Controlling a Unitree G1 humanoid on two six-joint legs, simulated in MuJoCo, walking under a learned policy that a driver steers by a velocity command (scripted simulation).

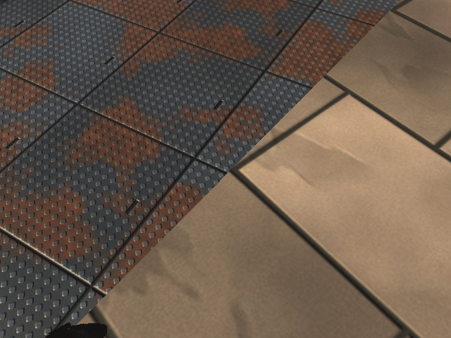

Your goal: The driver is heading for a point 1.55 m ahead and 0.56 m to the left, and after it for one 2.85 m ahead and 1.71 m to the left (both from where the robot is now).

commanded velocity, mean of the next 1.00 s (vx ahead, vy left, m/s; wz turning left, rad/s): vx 0.50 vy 0.00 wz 0.42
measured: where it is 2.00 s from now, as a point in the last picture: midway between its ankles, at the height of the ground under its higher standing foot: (116, 202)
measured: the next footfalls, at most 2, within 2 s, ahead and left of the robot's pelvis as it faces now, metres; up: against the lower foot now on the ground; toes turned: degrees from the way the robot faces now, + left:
left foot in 0.48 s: +0.41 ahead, +0.15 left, +0.00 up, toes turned +18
right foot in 1.00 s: +0.74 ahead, +0.10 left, +0.00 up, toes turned +30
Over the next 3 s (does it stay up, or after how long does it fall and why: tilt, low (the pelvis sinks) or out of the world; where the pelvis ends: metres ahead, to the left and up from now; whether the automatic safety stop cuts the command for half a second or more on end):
stays up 1.59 0.54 -0.14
